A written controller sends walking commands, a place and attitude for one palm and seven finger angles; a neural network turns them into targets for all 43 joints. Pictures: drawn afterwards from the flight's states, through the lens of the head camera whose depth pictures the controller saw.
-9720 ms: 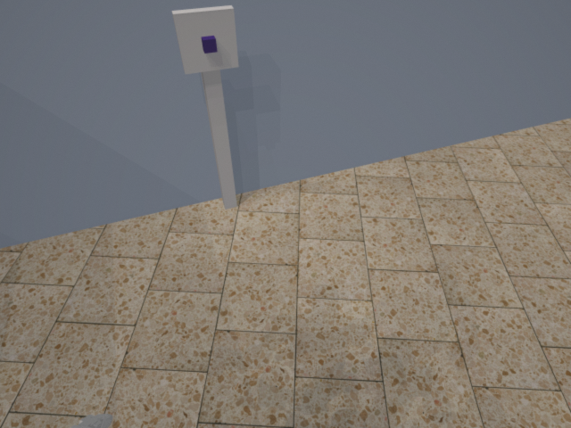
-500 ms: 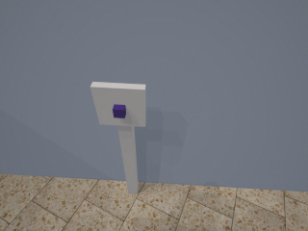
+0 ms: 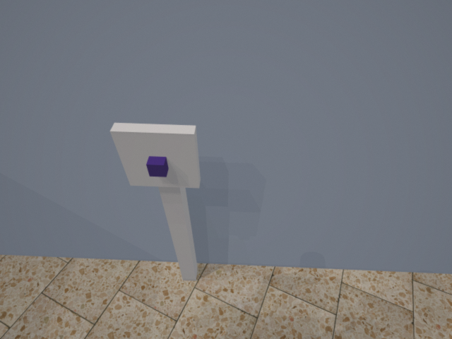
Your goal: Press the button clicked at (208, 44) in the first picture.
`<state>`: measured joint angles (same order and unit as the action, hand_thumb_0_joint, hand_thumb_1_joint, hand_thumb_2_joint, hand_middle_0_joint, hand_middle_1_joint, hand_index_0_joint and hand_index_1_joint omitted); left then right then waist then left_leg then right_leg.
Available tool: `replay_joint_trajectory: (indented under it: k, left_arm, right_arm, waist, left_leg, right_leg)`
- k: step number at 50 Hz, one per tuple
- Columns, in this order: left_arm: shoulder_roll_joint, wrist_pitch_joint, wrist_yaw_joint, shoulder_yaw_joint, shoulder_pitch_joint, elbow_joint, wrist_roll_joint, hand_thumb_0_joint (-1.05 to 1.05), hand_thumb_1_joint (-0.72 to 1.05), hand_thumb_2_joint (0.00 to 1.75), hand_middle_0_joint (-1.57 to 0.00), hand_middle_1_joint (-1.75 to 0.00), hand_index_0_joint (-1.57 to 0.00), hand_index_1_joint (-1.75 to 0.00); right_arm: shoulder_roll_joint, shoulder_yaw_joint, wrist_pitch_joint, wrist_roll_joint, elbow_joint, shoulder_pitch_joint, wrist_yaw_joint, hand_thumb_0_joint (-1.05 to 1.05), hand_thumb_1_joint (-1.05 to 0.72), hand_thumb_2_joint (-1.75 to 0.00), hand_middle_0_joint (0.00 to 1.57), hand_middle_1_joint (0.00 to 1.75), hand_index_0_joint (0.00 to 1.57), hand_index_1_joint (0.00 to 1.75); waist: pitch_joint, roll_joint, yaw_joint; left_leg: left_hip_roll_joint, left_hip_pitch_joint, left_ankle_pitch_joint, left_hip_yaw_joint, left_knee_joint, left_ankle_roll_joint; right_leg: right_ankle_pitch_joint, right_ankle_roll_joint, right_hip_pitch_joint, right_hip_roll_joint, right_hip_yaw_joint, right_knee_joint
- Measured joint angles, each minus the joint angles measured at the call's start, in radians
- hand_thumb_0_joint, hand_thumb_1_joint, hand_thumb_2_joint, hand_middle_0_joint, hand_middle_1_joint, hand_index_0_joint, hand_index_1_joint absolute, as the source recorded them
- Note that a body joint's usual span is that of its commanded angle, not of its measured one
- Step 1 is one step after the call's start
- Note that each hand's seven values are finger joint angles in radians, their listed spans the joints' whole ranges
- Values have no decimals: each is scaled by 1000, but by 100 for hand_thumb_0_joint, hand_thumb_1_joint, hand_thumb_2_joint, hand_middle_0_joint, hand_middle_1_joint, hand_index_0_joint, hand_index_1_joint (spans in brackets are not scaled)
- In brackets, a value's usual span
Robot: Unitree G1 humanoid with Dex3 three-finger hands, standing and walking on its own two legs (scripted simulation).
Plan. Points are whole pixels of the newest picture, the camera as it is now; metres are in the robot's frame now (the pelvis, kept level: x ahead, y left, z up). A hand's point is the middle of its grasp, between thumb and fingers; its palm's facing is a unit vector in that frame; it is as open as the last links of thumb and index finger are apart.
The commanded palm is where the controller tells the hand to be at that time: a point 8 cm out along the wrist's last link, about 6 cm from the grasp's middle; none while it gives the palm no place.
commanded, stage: look again from close up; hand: left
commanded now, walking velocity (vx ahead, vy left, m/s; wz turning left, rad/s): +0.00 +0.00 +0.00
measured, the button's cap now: (158, 165) +0.47 +0.19 +0.02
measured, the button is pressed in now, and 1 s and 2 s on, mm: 0 0 0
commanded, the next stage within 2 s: raise the hand and make a fist in 0.22 s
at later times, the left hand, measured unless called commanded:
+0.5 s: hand (112, 312) +0.17 +0.21 -0.04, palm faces +0.30 -0.95 -0.11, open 7.0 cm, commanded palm +0.11 +0.25 -0.07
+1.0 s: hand (118, 310) +0.18 +0.21 -0.05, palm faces +0.03 -1.00 -0.04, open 3.7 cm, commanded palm +0.15 +0.26 -0.04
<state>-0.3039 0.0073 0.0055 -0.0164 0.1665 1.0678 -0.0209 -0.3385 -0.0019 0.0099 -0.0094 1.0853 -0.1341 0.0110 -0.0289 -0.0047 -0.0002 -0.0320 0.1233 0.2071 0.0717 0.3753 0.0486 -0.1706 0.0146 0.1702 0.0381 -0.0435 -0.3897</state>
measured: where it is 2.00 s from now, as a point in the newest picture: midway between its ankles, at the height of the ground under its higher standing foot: outside the picture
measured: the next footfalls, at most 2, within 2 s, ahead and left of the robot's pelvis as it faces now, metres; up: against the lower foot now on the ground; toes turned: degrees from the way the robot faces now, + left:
none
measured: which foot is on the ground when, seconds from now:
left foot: down 0.00-1.00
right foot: down 0.00-1.00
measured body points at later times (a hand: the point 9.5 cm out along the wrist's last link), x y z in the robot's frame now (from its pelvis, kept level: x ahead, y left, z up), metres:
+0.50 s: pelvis -0.01 -0.03 -0.02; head +0.01 -0.04 +0.43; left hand +0.15 +0.26 -0.03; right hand +0.12 -0.29 -0.12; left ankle +0.00 +0.08 -0.74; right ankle +0.03 -0.13 -0.74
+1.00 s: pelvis +0.00 -0.02 -0.09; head +0.07 +0.00 +0.35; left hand +0.17 +0.26 -0.04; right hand +0.21 -0.23 -0.17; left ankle +0.00 +0.08 -0.74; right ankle +0.03 -0.13 -0.74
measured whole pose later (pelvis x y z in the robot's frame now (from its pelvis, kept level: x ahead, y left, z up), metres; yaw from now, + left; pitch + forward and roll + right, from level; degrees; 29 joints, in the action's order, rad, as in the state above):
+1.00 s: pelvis +0.00 -0.02 -0.09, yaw +2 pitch +15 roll -3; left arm -0.26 0.37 -0.41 0.28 0.46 -0.03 0.33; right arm -0.19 0.00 0.24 0.03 0.56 -0.18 -0.04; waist 0.13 -0.02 0.03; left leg 0.02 0.89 0.56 -0.03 1.18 0.02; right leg -0.49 -0.03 0.87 0.01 -0.12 -1.10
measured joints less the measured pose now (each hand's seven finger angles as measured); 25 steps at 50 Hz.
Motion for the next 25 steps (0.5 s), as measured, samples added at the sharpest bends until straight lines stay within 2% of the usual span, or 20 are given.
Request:
replay_joint_trajectory:
  k: [17,18,20,22,25]
  left_arm:
    - [10,14,10,3,-2,12,2,0,91,90,-20,-30,-21,-30]
    - [22,-19,0,65,40,-115,33,1,91,90,-20,-30,-21,-30]
    - [46,35,-8,150,130,-397,97,1,91,90,-21,-31,-22,-31]
    - [69,130,-24,190,170,-576,163,1,91,90,-23,-33,-23,-32]
    - [80,335,-110,245,166,-672,246,1,91,90,-27,-37,-27,-37]
  right_arm:
    - [21,8,-4,1,24,-7,-1,1,-91,-90,20,30,20,30]
    - [27,0,2,11,-25,-33,-11,1,-91,-90,20,30,20,30]
    - [43,-12,69,26,-136,-103,-42,1,-91,-90,20,30,20,30]
    - [54,-23,140,39,-225,-138,-53,1,-91,-90,20,30,20,30]
    - [69,-28,214,36,-327,-131,-48,1,-91,-90,20,30,20,30]
  waist:
    - [8,-10,-1]
    - [3,-8,-1]
    - [1,2,11]
    - [8,-3,2]
    - [48,-5,-11]
  left_leg:
    - [41,0,-4,-12,-8,-38]
    - [41,10,3,-12,8,-39]
    - [35,29,13,-16,33,-39]
    - [29,81,31,-33,89,-40]
    - [25,245,85,-42,242,-42]
  right_leg:
    - [12,-34,-11,-41,-14,33]
    - [6,-36,0,-40,-14,15]
    - [-20,-41,29,-32,-18,-37]
    - [-48,-43,73,-21,-35,-94]
    - [-110,-44,235,-10,-41,-247]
